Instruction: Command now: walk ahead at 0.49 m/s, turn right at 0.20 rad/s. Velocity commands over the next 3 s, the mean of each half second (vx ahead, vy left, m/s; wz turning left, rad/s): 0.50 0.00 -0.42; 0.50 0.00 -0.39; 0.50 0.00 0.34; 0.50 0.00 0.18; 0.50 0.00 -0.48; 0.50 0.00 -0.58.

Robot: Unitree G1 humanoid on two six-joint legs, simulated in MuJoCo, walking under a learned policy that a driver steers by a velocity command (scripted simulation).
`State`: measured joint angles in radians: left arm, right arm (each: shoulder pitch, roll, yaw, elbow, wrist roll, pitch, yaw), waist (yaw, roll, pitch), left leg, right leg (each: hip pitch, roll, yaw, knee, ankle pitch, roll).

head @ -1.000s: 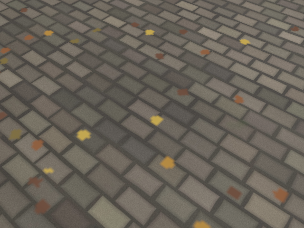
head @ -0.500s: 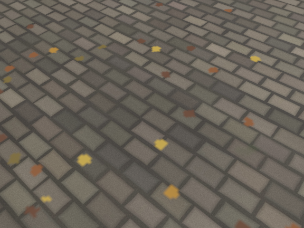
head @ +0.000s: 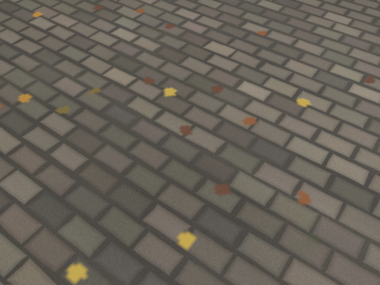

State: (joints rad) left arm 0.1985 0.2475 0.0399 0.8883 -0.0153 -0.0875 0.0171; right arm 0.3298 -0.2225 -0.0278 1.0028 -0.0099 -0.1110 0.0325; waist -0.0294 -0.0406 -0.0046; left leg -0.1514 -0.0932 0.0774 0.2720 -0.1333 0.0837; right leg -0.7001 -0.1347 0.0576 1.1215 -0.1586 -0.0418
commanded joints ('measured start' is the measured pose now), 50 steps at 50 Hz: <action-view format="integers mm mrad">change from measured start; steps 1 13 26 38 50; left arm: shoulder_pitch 42 -204 59 184 78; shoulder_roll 44 41 146 155 80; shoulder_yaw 13 7 57 65 28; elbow -32 -188 -189 -150 -223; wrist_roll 4 -8 2 -3 17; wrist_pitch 5 -5 -4 23 3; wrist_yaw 1 -76 -31 6 -11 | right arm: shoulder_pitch -45 35 -129 -353 -55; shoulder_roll -139 -200 -134 -160 -144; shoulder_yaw -24 -39 -32 -40 -43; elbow -54 -27 -226 -328 -232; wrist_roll -2 18 -7 10 14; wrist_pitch -19 36 -2 -37 -14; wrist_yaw -21 -45 -39 -9 -5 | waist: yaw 41 -19 -3 68 28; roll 71 101 16 -81 129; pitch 52 74 -35 -4 -14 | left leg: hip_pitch -80 278 -484 -341 7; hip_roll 294 372 201 114 296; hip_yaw -160 14 -126 -141 -380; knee -184 14 761 207 -85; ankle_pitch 117 465 -66 132 126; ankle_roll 155 59 -113 -63 163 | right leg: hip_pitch -25 2 465 621 45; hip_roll -34 82 -3 -41 42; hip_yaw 19 -114 200 312 16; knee -120 -509 -910 -760 -61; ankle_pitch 168 30 335 160 -133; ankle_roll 14 -61 -249 -152 14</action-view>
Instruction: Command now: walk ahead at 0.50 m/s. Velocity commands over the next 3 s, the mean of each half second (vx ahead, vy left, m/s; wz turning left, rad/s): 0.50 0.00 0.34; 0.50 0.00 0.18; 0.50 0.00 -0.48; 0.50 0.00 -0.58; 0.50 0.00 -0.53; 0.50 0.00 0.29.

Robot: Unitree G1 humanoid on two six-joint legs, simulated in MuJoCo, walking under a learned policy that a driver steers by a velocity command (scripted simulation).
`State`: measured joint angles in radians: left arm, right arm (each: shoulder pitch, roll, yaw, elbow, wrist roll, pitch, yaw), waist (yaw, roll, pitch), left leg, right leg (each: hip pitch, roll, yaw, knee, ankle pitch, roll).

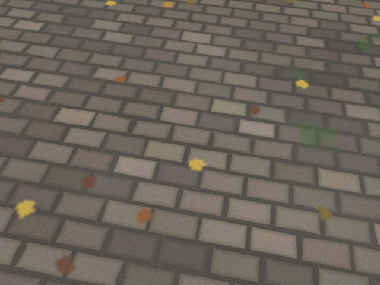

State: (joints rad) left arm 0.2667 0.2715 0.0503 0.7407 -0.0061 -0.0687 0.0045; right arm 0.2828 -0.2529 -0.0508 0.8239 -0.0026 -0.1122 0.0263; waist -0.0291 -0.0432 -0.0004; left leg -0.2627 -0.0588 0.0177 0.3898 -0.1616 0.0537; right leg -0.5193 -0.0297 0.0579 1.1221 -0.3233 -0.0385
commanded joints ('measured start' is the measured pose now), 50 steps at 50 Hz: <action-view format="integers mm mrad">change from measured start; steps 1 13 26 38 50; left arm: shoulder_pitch -20 -256 -55 58 47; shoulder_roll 47 81 98 216 73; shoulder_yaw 14 25 49 74 38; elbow -91 -159 -31 89 87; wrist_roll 13 -12 15 -36 -31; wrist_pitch -18 -63 -61 -11 27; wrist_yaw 4 -26 -12 -9 -2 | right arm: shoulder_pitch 5 126 -8 -237 -64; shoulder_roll -132 -184 -73 -96 -101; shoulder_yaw -25 -42 -28 -24 -43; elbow -48 -12 -144 -259 -113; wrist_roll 12 34 25 16 -16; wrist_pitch -11 46 82 64 -7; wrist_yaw -3 -38 -22 24 -6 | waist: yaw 23 -2 21 41 49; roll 127 159 -29 -33 124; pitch -13 4 22 63 -15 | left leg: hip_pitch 116 131 -468 -269 97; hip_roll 260 248 191 97 325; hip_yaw -303 -333 -126 23 -95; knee -213 -71 709 202 -240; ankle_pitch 195 110 -40 -43 157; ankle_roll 202 119 -62 37 142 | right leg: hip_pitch -147 145 387 542 -105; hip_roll -65 30 -243 -278 -120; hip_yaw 5 -12 38 -127 56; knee -123 -682 -978 -851 43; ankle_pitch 52 272 359 603 128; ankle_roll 22 30 -166 -114 30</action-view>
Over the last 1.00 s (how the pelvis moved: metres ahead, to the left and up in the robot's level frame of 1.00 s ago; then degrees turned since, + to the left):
0.57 -0.13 0.00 -25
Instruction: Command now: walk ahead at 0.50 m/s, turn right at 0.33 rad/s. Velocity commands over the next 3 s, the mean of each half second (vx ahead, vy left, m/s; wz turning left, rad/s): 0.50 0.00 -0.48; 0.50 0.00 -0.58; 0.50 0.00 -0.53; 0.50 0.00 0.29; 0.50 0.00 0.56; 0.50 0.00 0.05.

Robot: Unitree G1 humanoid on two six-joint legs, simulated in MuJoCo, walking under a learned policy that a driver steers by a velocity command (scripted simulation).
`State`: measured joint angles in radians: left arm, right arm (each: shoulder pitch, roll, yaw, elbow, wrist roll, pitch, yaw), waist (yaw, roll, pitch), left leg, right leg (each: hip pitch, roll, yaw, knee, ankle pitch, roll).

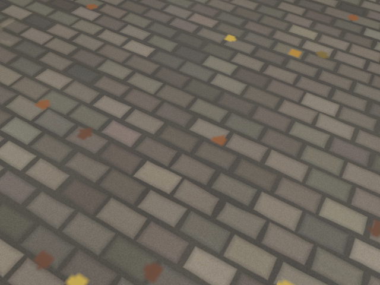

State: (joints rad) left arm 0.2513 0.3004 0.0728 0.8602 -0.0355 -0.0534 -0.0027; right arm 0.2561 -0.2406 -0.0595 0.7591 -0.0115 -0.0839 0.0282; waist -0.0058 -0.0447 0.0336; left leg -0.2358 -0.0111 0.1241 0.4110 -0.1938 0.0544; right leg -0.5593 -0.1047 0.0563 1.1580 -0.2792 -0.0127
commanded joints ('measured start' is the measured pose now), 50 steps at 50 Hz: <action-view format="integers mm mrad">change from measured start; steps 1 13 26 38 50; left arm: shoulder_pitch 35 -260 -35 118 26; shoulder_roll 41 -3 82 129 93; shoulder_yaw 17 -8 31 44 27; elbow -40 -176 -190 -151 -239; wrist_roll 0 14 26 6 8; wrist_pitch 16 8 -21 3 17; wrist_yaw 7 -56 -20 21 8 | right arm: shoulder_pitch -29 83 -57 -341 -48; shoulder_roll -113 -181 -162 -128 -111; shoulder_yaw -36 -62 -40 -21 -26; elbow -37 63 -46 -147 -60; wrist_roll -10 21 5 20 -3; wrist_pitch -38 9 -42 -41 -28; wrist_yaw -13 -49 -36 -6 -23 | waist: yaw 21 -66 -10 82 -18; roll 111 85 31 -50 152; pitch -28 86 -91 -31 -36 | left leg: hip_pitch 84 340 -385 -275 140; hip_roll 276 316 134 14 266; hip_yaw -166 72 -213 -198 -402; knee -268 -226 725 92 -194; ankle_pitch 228 398 -117 244 8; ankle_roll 138 90 -63 -98 112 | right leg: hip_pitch -105 -196 450 401 -130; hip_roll -40 8 -70 -15 10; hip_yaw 70 -87 318 298 75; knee -28 -492 -923 -831 53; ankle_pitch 122 244 319 201 -43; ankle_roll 8 -47 -296 -197 -4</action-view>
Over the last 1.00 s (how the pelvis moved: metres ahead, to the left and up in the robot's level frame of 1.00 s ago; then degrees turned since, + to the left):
0.46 0.11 0.00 18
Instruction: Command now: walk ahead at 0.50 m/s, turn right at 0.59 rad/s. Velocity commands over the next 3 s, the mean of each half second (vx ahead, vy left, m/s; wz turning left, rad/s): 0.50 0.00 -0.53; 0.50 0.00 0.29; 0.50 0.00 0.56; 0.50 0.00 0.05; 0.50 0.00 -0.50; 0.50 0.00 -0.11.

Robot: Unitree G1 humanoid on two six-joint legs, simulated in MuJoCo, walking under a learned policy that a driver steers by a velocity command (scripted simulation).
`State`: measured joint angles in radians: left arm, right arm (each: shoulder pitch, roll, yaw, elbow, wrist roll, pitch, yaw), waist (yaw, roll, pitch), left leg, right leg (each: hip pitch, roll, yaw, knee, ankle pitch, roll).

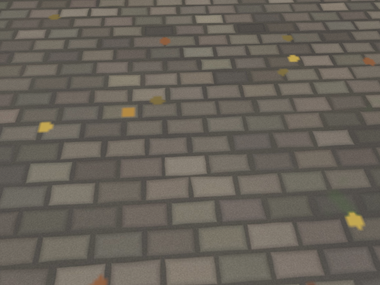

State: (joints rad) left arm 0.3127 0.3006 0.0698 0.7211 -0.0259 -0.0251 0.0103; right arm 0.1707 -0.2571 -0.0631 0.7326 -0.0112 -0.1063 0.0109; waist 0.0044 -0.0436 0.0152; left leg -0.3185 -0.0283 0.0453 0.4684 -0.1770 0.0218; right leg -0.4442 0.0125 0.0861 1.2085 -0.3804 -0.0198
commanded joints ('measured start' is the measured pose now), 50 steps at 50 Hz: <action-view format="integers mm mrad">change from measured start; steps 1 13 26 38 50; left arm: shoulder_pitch -31 -307 -79 -18 -62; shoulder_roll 70 19 86 109 118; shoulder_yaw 26 0 21 26 4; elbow -103 -196 -111 11 -47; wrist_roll -6 -1 33 35 -2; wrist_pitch -5 -11 -49 -79 -107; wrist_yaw -8 -59 -41 -7 -18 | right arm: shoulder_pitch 41 126 96 -106 263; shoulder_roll -98 -210 -166 -70 -239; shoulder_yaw -24 -51 -15 7 -60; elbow -25 61 29 -16 -46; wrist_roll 2 24 39 33 27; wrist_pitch -9 17 13 38 41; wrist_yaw -5 -15 -2 25 26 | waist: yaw -23 -96 -11 62 -139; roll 157 103 -41 7 159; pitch -15 59 -93 63 -346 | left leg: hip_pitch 205 325 -309 -384 709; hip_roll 279 293 202 126 340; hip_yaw -280 68 -114 -87 -783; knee -272 -297 742 222 -146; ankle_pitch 25 264 -108 327 -93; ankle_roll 152 120 -12 -27 371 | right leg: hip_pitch -238 -234 348 401 -357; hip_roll -115 -102 -248 -226 4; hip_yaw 32 -96 198 -160 51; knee -20 -520 -963 -1090 236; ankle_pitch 64 380 405 482 -154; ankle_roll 5 -8 -238 -150 18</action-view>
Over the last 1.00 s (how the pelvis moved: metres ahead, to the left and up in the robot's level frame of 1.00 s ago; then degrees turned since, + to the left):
0.55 -0.13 -0.01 -35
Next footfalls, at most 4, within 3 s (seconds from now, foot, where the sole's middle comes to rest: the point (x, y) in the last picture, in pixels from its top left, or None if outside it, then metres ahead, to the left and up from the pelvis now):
0.38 right None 0.34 -0.18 -0.77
0.94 left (203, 230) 0.69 -0.03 -0.77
1.42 right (245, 168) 0.98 -0.22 -0.77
1.90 left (169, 138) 1.14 0.11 -0.77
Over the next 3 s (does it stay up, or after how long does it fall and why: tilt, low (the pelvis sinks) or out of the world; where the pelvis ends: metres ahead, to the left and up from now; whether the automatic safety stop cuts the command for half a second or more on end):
stays up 1.64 -0.01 -0.01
